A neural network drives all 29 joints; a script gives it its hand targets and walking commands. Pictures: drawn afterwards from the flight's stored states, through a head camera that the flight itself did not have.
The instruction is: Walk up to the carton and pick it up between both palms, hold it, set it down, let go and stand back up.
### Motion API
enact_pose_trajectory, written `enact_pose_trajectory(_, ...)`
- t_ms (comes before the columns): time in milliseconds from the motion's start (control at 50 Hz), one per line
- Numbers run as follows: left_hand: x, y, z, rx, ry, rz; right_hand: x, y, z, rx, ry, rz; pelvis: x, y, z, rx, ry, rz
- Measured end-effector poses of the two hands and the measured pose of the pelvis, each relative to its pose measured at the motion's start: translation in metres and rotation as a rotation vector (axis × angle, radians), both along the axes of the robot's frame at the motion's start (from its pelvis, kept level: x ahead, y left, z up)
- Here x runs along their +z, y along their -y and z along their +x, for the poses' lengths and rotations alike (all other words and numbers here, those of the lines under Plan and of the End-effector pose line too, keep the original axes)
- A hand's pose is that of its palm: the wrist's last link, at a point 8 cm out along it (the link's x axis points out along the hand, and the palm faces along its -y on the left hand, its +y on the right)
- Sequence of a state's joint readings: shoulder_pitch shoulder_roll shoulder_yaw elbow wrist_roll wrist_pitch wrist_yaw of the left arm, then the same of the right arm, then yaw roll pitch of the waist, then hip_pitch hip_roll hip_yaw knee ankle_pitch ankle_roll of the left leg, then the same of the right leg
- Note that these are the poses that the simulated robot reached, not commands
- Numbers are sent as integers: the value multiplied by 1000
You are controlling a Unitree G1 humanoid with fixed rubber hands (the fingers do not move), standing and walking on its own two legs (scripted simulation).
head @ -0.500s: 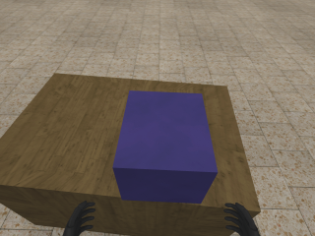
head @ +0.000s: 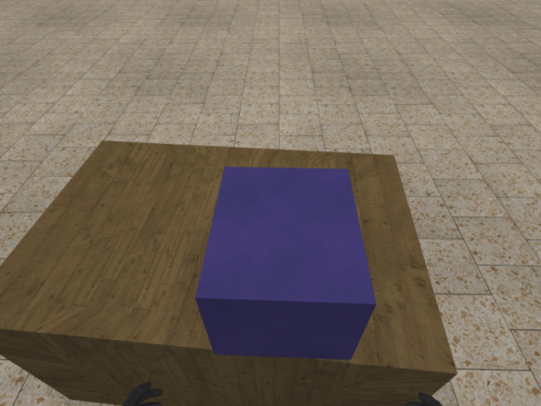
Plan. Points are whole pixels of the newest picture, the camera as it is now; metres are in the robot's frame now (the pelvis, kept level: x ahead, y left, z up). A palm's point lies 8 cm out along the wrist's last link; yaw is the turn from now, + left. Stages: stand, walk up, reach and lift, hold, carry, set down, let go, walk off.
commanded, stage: stand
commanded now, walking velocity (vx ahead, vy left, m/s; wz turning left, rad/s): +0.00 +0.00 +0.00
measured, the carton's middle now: (284, 257) +0.44 -0.01 -0.08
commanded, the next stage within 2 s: none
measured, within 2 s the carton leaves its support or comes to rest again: neither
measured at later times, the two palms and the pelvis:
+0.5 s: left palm out of the picture -0.04 +0.24 -0.14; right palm out of the picture -0.04 -0.23 -0.13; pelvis -0.02 +0.00 +0.01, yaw +1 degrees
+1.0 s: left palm out of the picture -0.07 +0.21 -0.15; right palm out of the picture -0.04 -0.18 -0.15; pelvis -0.02 +0.01 +0.00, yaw +1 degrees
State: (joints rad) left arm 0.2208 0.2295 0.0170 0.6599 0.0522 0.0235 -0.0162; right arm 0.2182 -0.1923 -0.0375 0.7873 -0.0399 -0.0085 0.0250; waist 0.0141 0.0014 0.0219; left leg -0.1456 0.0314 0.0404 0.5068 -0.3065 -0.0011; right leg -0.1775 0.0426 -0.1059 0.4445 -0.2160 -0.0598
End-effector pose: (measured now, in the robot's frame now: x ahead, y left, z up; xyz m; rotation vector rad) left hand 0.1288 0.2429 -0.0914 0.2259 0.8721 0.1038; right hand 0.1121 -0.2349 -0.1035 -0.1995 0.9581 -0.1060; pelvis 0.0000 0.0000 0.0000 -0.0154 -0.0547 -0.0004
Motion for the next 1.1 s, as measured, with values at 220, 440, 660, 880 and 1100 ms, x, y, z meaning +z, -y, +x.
enact_pose_trajectory(220, -26, -5, -90, 102, -219, -19, -17, 11, -71, -65, -185, -11, 4, 0, -9, 15, -6, -2)
enact_pose_trajectory(440, -42, -2, -154, 179, -400, -40, -26, -1, -143, -115, -367, -3, 6, -2, -17, 21, -15, -3)
enact_pose_trajectory(660, -51, 13, -186, 201, -514, -81, -35, -33, -170, -124, -453, 53, 6, -8, -20, 22, -8, 7)
enact_pose_trajectory(880, -55, 29, -198, 211, -574, -117, -42, -55, -159, -111, -453, 89, 5, -13, -19, 20, -6, 10)
enact_pose_trajectory(1100, -56, 37, -196, 203, -597, -132, -44, -60, -157, -112, -475, 94, 4, -16, -15, 16, -7, 11)
